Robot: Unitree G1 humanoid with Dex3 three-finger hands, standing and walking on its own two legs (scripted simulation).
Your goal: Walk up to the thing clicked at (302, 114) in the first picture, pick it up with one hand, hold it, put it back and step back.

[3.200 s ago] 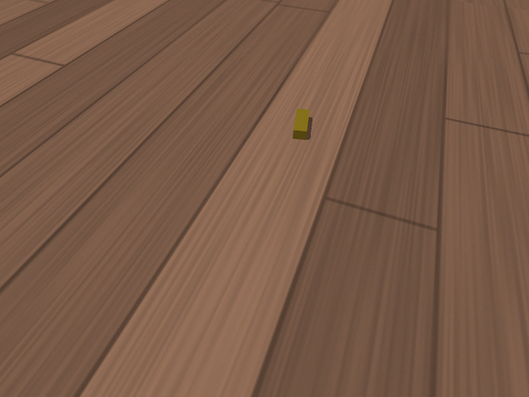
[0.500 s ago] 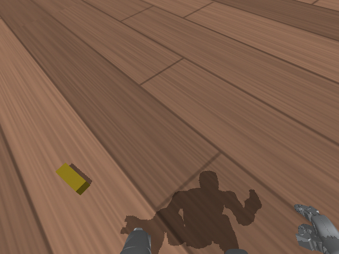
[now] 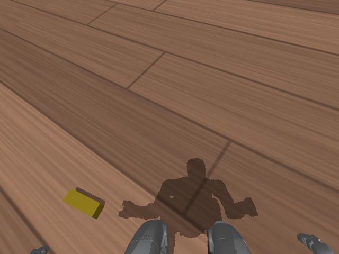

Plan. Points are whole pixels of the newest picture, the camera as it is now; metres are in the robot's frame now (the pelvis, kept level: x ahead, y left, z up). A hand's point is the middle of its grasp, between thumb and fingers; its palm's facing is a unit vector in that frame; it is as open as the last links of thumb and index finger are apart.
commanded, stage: walk up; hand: left
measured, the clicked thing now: (83, 203) +0.43 +0.61 -0.70
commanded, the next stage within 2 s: none
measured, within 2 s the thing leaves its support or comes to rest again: neither
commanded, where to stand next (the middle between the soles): -0.04 +0.56 m, yaw -25 degrees
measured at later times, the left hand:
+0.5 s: hand out of the picture +0.13 +0.56 -0.13, palm faces -0.23 -0.81 -0.54, open 7.4 cm
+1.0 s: hand out of the picture +0.17 +0.83 -0.13, palm faces -0.24 -0.76 -0.60, open 7.4 cm
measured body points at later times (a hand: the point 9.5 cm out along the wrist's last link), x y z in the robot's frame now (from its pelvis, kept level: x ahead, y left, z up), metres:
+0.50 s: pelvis -0.01 +0.27 +0.01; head +0.05 +0.27 +0.46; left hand +0.14 +0.60 -0.09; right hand -0.03 -0.06 -0.09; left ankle +0.01 +0.33 -0.70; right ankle +0.02 +0.11 -0.62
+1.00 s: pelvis -0.06 +0.56 -0.03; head -0.01 +0.53 +0.41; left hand +0.18 +0.87 -0.10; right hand -0.02 +0.19 -0.11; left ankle +0.01 +0.77 -0.70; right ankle +0.00 +0.24 -0.69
